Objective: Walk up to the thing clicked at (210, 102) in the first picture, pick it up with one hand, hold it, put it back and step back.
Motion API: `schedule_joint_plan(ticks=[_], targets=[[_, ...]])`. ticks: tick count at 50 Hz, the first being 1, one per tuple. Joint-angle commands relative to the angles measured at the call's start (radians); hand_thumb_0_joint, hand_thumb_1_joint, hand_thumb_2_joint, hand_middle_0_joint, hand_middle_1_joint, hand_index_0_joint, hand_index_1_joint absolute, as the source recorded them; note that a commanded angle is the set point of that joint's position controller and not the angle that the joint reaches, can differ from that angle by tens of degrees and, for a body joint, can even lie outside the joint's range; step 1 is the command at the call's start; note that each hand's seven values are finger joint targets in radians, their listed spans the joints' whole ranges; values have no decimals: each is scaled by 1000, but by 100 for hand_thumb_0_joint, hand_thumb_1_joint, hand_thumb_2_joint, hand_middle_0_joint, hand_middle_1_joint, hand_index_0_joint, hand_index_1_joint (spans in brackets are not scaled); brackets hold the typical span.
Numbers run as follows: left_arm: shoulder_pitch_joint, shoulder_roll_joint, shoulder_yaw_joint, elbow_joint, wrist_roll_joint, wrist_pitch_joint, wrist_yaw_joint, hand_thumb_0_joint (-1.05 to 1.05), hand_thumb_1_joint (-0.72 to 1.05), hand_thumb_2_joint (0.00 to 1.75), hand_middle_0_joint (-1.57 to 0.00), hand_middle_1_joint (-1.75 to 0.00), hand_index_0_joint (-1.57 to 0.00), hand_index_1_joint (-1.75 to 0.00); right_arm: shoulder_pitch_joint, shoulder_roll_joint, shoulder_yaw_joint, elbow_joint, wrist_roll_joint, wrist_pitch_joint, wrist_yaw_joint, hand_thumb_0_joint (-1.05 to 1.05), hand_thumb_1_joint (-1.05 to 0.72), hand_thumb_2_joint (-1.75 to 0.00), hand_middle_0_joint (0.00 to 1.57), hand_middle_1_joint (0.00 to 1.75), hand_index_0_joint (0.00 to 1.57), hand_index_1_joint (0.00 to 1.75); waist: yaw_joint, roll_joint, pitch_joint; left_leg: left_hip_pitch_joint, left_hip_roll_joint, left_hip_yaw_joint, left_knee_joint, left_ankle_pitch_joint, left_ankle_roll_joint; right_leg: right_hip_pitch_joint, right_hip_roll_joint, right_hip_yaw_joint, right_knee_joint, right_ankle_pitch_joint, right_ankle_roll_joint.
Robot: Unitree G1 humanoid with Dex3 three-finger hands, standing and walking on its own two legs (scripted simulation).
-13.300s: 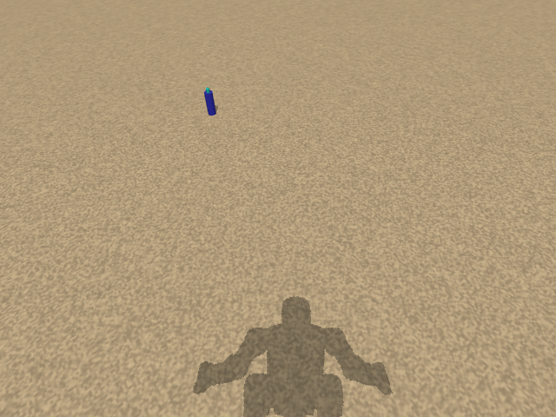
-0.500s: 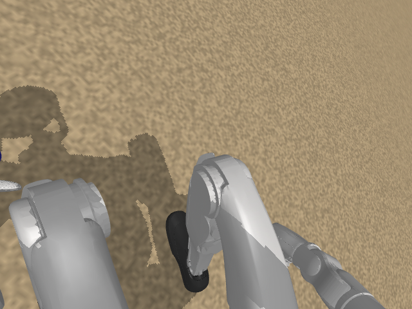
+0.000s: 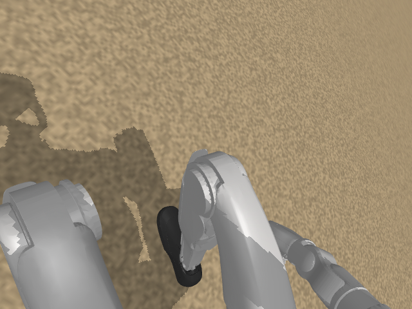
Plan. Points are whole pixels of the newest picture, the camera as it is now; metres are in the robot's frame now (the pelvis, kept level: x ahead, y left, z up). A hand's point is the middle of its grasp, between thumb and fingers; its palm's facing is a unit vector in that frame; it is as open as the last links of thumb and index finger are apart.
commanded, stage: close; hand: left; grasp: from the side
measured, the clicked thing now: out of the picture +0.42 +0.29 -0.19
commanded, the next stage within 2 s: settle in 0.36 s
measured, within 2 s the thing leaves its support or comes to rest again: leaves its support in 0.70 s
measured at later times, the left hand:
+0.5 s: hand out of the picture +0.42 +0.28 -0.17, palm faces +0.36 -0.93 -0.01, open 6.9 cm
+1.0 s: hand out of the picture +0.41 +0.30 -0.11, palm faces +0.35 -0.94 -0.02, open 6.9 cm
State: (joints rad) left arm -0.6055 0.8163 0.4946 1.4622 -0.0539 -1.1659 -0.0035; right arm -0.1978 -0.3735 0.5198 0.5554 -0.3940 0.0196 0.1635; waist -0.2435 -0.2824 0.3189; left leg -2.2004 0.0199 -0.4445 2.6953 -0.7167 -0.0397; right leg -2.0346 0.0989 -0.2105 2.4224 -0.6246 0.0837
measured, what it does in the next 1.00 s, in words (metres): stands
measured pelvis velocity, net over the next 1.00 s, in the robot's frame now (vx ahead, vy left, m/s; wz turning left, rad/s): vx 0.00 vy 0.00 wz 0.02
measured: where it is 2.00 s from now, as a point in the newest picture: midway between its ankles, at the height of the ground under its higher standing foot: (131, 289)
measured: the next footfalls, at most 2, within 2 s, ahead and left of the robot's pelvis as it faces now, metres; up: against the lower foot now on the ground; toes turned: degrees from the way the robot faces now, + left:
none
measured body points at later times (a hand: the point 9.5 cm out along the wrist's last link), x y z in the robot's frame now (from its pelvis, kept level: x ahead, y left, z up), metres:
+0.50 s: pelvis +0.00 +0.00 +0.00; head +0.22 +0.19 +0.34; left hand +0.40 +0.33 -0.17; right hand +0.18 -0.24 -0.03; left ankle +0.08 +0.13 -0.24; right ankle +0.15 -0.14 -0.24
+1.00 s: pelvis +0.00 +0.00 +0.01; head +0.20 +0.19 +0.37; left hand +0.39 +0.35 -0.11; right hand +0.19 -0.24 -0.03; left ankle +0.08 +0.13 -0.24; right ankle +0.15 -0.14 -0.24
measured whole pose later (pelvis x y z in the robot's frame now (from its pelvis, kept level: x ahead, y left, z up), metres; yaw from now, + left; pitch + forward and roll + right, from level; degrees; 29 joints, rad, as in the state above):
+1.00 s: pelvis +0.00 +0.00 +0.01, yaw +1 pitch +15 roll -17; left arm -0.57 0.72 0.43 1.14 -0.06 -0.98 -0.01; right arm -0.11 -0.34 0.41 0.57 -0.31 0.05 0.18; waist -0.20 -0.22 0.22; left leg -2.23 0.03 -0.39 2.63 -0.70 -0.03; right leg -2.06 0.07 -0.19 2.39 -0.63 0.07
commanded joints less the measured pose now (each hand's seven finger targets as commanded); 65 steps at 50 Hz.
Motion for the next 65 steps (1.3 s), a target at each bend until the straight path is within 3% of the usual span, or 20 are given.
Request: schedule_joint_plan(ticks=[1, 8, 12, 15, 21, 27, 30, 31, 33, 37, 41, 42, 45, 49, 50, 51, 53, 56, 60, 65], targets=[[-201, 153, 0, -129, -2, -69, 10, 0, 48, 68, -63, -60, -62, -60, 19, -363, -129, -14, -4, 9, -22, 0, -86, -89, 20, 30, 20, 30, -124, 536, -542, 374, 60, 137, -343, 107, 2, 228, 22, -159, -160, 163, -73], [-227, 156, -5, -124, 1, -62, 16, 0, 66, 88, -85, -82, -84, -82, 11, -361, -127, -19, -3, 14, -24, 0, -86, -89, 20, 30, 20, 30, -130, 536, -529, 363, 62, 138, -346, 99, 3, 218, 23, -158, -164, 158, -76], [-218, 168, 2, -118, 8, -59, 24, 0, 64, 100, -97, -97, -96, -98, 18, -362, -128, -17, -4, 17, -25, 0, -86, -89, 20, 30, 20, 30, -123, 545, -533, 384, 67, 131, -355, 112, 0, 215, 22, -162, -158, 165, -78], [-252, 134, -27, -134, 3, -61, 25, 0, 64, 105, -104, -104, -103, -105, 6, -358, -124, -28, -3, 15, -22, 0, -87, -89, 20, 30, 20, 30, -137, 545, -535, 382, 65, 132, -353, 118, 0, 221, 21, -162, -162, 174, -77], [-217, 156, 2, -119, 6, -56, 32, 0, 65, 118, -121, -121, -120, -122, 15, -365, -126, -25, -3, 22, -23, 0, -87, -89, 20, 30, 20, 30, -127, 545, -546, 390, 67, 127, -355, 127, -1, 236, 20, -165, -162, 178, -77], [-237, 158, 0, -149, -10, -50, 35, 0, 68, 129, -125, -131, -123, -133, 19, -357, -122, -25, 0, 19, -25, 0, -89, -90, 20, 30, 20, 30, -124, 542, -564, 368, 64, 143, -341, 127, 6, 249, 27, -156, -174, 184, -78], [-213, 114, -34, -145, -3, -42, 28, 0, 66, 130, -128, -135, -127, -137, 31, -347, -127, -5, 5, 25, -24, 0, -89, -90, 20, 30, 20, 30, -114, 552, -543, 377, 66, 143, -356, 115, 2, 231, 23, -157, -174, 165, -80], [-242, 176, 2, -209, -1, -47, 32, 0, 62, 130, -128, -135, -126, -137, 23, -357, -132, -27, 5, 22, -26, 0, -89, -90, 20, 30, 20, 30, -110, 572, -572, 387, 67, 144, -354, 129, 2, 241, 24, -154, -168, 179, -82], [-234, 139, -10, -209, -6, -41, 30, 0, 62, 130, -129, -135, -127, -137, 33, -348, -134, -14, 5, 25, -23, 0, -89, -90, 20, 30, 20, 30, -111, 571, -594, 394, 64, 148, -354, 139, 1, 256, 21, -153, -170, 186, -82], [-237, 173, 14, -298, 5, -15, 33, 0, 60, 132, -131, -137, -130, -140, 39, -350, -160, -26, 19, 30, -23, 0, -89, -90, 20, 30, 20, 30, -87, 604, -604, 397, 64, 153, -378, 121, -1, 229, 15, -144, -169, 170, -86], [-213, 86, -41, -375, -3, 28, 15, 0, 58, 131, -131, -137, -129, -140, 75, -334, -190, -9, 34, 33, -16, 0, -89, -90, 20, 30, 20, 30, -82, 621, -650, 430, 61, 167, -389, 149, -4, 221, 10, -128, -174, 190, -89], [-203, 120, -11, -405, -2, 41, 14, 0, 57, 131, -134, -139, -132, -141, 71, -340, -203, -19, 41, 30, -18, 0, -89, -90, 20, 30, 20, 30, -65, 636, -664, 431, 60, 171, -396, 155, -4, 221, 8, -123, -173, 197, -92], [-194, 44, -81, -447, -5, 90, -3, 0, 56, 130, -134, -139, -132, -141, 101, -318, -225, 0, 65, 35, -13, 0, -89, -90, 20, 30, 20, 30, -62, 633, -666, 411, 54, 185, -417, 129, -1, 196, 1, -111, -181, 174, -96], [-206, 40, -66, -567, -23, 144, -13, 0, 52, 129, -135, -139, -134, -141, 120, -311, -271, -18, 98, 32, -11, 0, -88, -90, 20, 30, 20, 30, -28, 637, -718, 416, 50, 196, -441, 96, 2, 159, -7, -91, -189, 151, -101], [-201, -27, -117, -550, -28, 162, -23, 0, 52, 129, -134, -139, -133, -141, 139, -297, -277, 3, 107, 35, -8, 0, -88, -90, 20, 30, 20, 30, -40, 632, -696, 402, 47, 195, -456, 69, 3, 137, -10, -90, -191, 128, -101], [-199, -47, -115, -574, -39, 175, -26, 0, 55, 129, -135, -139, -134, -141, 161, -290, -282, 6, 114, 36, -7, 0, -88, -89, 20, 30, 20, 30, -39, 615, -702, 388, 44, 196, -461, 56, 6, 152, -10, -89, -202, 120, -100], [-211, 32, -56, -649, -36, 202, -23, 0, 54, 129, -134, -138, -133, -140, 169, -278, -305, 0, 134, 35, -13, 0, -87, -89, 20, 30, 20, 30, 13, 633, -747, 383, 39, 218, -469, 60, 12, 151, -14, -68, -206, 116, -104], [-188, -54, -117, -691, -33, 255, -44, 0, 55, 128, -133, -138, -132, -139, 205, -256, -340, 11, 156, 44, -14, 0, -87, -89, 20, 30, 20, 30, 18, 631, -779, 397, 34, 233, -483, 87, 13, 132, -22, -47, -210, 130, -110], [-156, -107, -125, -696, -48, 319, -69, 0, 53, 126, -132, -136, -132, -137, 232, -241, -377, 6, 192, 52, -23, 0, -87, -89, 20, 30, 20, 30, 31, 599, -785, 382, 28, 245, -509, 71, 20, 99, -31, -31, -227, 109, -114], [-229, -81, -99, -835, -62, 362, -97, 0, 53, 125, -130, -135, -129, -136, 268, -211, -420, 10, 225, 58, -38, 0, -87, -89, 20, 30, 20, 30, 67, 584, -876, 385, 18, 280, -524, 56, 32, 121, -38, 4, -261, 85, -117]])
